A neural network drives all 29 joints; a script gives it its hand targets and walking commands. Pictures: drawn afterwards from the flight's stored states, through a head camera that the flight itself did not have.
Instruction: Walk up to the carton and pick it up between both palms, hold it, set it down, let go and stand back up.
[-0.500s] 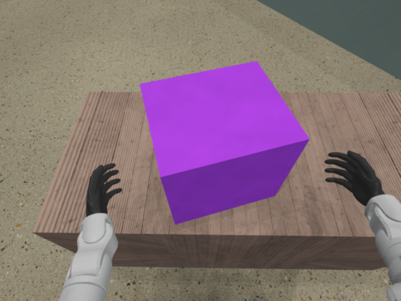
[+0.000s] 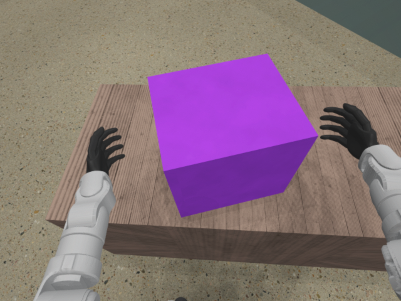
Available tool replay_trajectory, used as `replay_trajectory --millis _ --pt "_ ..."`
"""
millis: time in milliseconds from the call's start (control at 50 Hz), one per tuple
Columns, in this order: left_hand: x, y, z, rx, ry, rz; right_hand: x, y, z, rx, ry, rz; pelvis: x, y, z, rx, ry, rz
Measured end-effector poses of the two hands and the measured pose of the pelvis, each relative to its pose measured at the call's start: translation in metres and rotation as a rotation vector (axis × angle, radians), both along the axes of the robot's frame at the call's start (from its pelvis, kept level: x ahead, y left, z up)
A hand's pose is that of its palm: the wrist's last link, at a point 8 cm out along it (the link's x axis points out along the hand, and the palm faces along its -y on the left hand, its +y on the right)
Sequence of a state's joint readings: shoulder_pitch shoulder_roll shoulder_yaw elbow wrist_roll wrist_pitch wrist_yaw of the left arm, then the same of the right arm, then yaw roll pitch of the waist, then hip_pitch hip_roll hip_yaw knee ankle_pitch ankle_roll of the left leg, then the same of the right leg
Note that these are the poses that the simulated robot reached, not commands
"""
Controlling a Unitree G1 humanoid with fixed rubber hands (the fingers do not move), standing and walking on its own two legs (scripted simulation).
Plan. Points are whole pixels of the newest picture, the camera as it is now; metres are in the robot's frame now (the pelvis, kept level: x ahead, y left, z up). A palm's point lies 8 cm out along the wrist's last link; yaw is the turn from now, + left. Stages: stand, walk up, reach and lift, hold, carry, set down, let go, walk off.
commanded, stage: reach and lift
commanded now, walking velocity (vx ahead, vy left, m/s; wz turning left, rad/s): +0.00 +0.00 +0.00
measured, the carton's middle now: (221, 140) +0.50 +0.04 -0.07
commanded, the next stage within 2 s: none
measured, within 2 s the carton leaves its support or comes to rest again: neither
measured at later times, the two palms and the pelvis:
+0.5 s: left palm (94, 136) +0.37 +0.28 +0.08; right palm (350, 100) +0.51 -0.20 +0.10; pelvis +0.00 +0.00 +0.00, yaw +1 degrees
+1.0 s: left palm (102, 133) +0.40 +0.28 +0.05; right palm (332, 96) +0.54 -0.18 +0.08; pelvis +0.00 +0.01 +0.00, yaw +0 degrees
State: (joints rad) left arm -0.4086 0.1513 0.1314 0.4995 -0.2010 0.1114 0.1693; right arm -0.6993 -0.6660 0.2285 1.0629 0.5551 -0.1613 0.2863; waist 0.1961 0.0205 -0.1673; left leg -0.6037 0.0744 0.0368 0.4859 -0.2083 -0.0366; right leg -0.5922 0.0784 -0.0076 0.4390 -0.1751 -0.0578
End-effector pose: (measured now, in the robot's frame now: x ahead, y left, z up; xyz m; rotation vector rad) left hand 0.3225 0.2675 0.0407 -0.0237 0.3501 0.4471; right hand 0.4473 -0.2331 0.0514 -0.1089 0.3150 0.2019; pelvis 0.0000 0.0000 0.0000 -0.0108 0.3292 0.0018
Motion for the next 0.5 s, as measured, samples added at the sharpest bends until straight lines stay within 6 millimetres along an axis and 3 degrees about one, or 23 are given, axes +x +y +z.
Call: replay_trajectory --millis 320,500 --pt "0.032 0.011 0.027 0.008 0.006 0.001 0.041 0.021 0.037 0.012 -0.008 -0.012 0.001 0.000 0.002 -0.008 0.028 0.018" --pt "0.048 0.014 0.039 0.017 0.032 0.005 0.062 0.031 0.048 0.036 0.001 -0.018 0.002 0.002 0.002 -0.008 0.050 0.016"
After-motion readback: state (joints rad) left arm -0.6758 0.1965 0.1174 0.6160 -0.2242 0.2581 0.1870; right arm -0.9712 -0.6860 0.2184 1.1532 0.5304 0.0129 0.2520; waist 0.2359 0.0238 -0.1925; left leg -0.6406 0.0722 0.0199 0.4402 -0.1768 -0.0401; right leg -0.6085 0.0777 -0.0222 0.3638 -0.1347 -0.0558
